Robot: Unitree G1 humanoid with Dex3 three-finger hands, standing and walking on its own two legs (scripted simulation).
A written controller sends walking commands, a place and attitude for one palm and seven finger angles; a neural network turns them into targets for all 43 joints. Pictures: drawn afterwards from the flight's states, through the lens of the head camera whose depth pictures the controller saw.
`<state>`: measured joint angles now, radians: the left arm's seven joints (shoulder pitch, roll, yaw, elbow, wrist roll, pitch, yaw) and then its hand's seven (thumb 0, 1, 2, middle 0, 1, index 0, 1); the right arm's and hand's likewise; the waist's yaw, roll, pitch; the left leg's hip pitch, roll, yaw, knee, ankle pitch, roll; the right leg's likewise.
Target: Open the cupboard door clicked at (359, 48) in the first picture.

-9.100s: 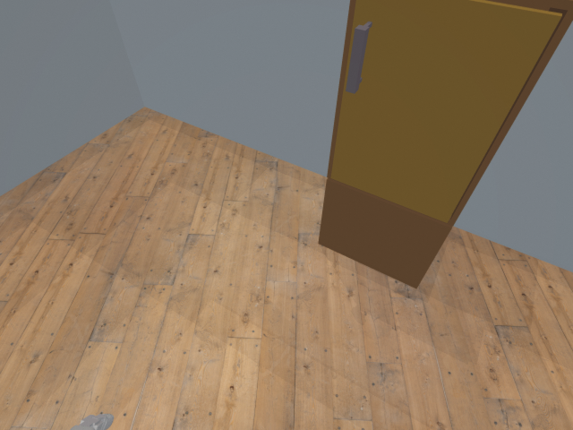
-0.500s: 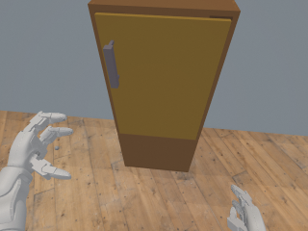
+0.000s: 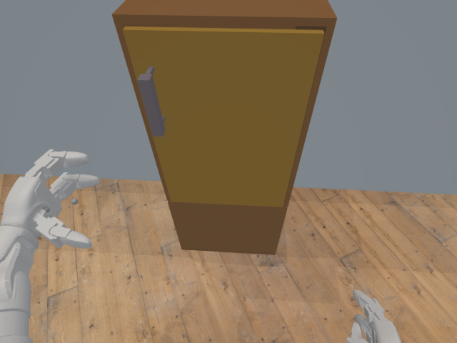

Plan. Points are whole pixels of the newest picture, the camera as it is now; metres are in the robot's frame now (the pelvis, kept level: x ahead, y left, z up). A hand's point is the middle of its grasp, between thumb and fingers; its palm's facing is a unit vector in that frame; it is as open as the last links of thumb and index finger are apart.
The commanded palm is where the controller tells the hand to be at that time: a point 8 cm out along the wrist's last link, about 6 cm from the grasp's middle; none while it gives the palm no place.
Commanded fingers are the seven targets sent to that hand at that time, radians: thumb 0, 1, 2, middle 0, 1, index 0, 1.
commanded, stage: raise the hand with hooked fingers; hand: left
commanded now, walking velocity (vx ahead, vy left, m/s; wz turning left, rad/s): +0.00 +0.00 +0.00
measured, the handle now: (154, 102) +0.59 +0.22 +0.10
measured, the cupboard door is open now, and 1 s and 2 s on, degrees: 0 0 0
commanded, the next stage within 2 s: move the hooked fingers beside the handle in 0.24 s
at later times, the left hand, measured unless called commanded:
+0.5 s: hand (76, 197) +0.30 +0.27 +0.12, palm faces +0.07 -1.00 -0.03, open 14.0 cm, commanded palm +0.28 +0.31 +0.13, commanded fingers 0.00 -0.50 0.30 -0.30 -1.20 -0.30 -1.20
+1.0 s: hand (99, 159) +0.39 +0.27 +0.12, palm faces +0.00 -1.00 -0.01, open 14.0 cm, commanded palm +0.37 +0.32 +0.12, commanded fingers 0.00 -0.50 0.30 -0.30 -1.20 -0.30 -1.20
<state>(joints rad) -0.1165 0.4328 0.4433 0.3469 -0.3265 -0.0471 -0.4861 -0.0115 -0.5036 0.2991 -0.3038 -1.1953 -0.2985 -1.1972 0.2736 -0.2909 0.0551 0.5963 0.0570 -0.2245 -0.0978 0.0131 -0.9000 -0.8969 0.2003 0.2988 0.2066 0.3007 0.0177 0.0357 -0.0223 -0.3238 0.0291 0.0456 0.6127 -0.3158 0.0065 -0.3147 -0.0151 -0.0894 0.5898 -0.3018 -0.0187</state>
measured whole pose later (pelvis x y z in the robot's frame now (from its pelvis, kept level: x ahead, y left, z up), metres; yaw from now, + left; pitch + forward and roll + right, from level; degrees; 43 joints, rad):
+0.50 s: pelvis -0.01 -0.01 +0.00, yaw +1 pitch +1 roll +0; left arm -0.22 0.44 0.43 0.46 -0.31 -0.07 -0.47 -0.01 -0.51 0.30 -0.31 -1.20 -0.30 -1.20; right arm 0.25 -0.28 0.07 0.61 0.06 -0.22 -0.12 0.01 -0.90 -0.90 0.20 0.30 0.21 0.30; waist 0.03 0.04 -0.02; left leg -0.33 0.03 0.03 0.62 -0.31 -0.01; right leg -0.32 -0.01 -0.10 0.60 -0.30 -0.03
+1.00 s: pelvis -0.01 +0.00 -0.01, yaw +0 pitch +6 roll -1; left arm -0.56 0.53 0.44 0.85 -0.24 -0.16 -0.48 -0.01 -0.50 0.30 -0.30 -1.20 -0.30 -1.20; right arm 0.35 -0.31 0.05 0.63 0.05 -0.14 -0.09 0.01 -0.90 -0.90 0.20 0.30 0.21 0.30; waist -0.04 0.01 -0.04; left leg -0.46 0.03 0.05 0.68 -0.33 0.01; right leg -0.45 -0.01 -0.08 0.65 -0.30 -0.02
